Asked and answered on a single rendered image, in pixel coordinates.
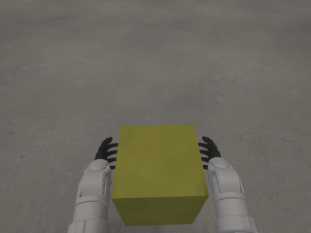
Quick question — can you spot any left robot forearm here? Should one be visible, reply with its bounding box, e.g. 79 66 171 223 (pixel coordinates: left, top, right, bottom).
67 159 112 233

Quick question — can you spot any right robot hand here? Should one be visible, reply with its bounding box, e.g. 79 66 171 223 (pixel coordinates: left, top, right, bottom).
198 136 222 170

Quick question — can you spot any right robot forearm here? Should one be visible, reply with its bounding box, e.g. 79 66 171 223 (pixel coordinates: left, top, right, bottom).
207 157 259 233

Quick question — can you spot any left robot hand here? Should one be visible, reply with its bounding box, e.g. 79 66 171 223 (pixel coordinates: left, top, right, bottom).
94 137 119 170

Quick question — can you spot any carton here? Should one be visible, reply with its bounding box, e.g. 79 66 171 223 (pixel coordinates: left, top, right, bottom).
111 124 209 226

